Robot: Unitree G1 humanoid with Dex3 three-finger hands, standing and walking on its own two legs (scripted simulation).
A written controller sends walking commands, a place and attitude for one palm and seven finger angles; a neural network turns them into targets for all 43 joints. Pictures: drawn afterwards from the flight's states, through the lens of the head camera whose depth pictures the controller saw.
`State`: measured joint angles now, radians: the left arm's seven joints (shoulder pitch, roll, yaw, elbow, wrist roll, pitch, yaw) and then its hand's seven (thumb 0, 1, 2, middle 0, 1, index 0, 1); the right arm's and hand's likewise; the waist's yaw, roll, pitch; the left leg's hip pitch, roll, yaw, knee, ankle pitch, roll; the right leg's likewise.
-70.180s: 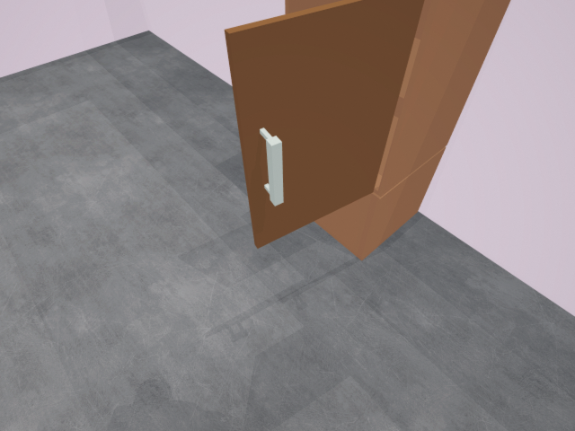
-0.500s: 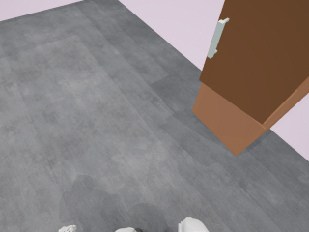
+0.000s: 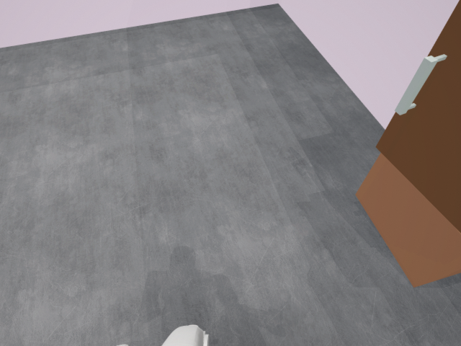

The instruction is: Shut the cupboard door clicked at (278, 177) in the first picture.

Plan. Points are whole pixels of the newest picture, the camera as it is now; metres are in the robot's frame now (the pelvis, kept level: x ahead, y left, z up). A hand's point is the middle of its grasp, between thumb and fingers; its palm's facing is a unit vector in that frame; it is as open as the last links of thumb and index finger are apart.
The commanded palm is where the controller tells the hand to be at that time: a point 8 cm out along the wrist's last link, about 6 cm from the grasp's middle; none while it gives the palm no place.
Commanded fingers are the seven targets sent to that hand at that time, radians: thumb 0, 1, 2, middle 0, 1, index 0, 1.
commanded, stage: walk to a spot facing it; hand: left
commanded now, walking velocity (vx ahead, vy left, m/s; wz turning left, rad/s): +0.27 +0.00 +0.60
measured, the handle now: (420, 85) +0.76 -0.51 -0.03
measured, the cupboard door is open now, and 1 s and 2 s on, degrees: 8 8 8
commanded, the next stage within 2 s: turn to face it in 0.62 s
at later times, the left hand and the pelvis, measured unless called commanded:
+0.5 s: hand out of the picture +0.14 +0.29 -0.16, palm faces +0.26 -0.94 -0.21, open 7.4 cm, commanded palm none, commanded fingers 0.00 0.90 0.90 -0.20 -0.30 -0.20 -0.30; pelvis +0.10 +0.07 +0.00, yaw +15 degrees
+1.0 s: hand (128, 289) +0.25 +0.24 -0.16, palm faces +0.36 -0.91 -0.22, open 7.2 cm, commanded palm none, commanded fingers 0.00 0.90 0.90 -0.20 -0.30 -0.20 -0.30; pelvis +0.30 +0.07 +0.00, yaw +17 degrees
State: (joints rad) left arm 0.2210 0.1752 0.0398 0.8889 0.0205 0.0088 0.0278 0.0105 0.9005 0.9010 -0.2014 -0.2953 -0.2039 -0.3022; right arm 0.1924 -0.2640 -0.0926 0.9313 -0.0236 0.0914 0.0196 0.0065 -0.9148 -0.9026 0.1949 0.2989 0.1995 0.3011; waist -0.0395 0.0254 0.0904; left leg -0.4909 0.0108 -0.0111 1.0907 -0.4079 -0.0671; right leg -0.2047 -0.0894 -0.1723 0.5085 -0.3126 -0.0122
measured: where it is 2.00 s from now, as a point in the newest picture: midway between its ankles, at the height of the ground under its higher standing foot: (221, 291)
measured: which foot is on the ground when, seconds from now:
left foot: up 0.00-0.16, down 0.18-0.66, up 0.68-1.00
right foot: down 0.00-0.18, up 0.20-0.64, down 0.66-1.00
